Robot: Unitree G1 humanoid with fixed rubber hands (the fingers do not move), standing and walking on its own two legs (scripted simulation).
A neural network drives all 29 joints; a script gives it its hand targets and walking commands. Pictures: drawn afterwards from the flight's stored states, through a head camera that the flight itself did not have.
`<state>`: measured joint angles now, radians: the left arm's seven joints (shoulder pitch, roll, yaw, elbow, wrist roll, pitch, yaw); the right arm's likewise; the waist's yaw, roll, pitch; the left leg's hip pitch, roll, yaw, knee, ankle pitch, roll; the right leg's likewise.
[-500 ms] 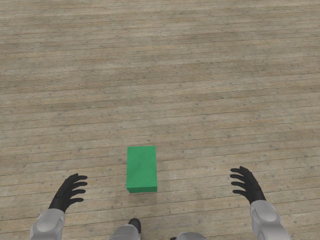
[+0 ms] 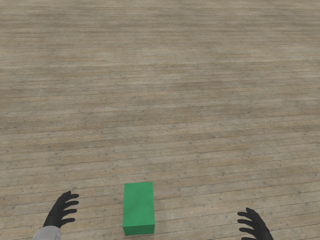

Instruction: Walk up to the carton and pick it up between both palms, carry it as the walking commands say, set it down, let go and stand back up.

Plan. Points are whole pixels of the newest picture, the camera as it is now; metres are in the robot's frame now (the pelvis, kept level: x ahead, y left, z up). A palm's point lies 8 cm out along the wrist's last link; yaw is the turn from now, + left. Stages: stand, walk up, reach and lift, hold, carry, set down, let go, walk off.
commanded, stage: stand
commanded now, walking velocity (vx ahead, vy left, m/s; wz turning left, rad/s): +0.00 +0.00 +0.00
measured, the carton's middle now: (139, 208) +0.42 +0.09 -0.68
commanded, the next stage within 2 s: none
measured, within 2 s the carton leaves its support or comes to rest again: neither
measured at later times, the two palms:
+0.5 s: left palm (48, 231) +0.17 +0.29 -0.09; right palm (254, 232) +0.15 -0.23 -0.07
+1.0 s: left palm (42, 239) +0.15 +0.30 -0.09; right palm out of the picture +0.14 -0.22 -0.08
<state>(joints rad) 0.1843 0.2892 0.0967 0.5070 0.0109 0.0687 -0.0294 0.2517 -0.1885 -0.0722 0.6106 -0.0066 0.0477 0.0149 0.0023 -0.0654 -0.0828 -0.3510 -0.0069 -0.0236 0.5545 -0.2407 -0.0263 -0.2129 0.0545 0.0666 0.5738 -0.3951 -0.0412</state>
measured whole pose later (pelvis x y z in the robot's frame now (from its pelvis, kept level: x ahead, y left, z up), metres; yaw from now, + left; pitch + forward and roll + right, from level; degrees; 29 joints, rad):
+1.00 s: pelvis +0.00 +0.03 +0.00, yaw +0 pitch +1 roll -1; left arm 0.18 0.29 0.10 0.66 0.01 -0.02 0.01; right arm 0.20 -0.19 -0.07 0.72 -0.01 -0.01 0.00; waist 0.00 -0.05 -0.06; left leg -0.36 -0.01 -0.02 0.63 -0.28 0.01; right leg -0.19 0.05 0.07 0.57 -0.40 -0.02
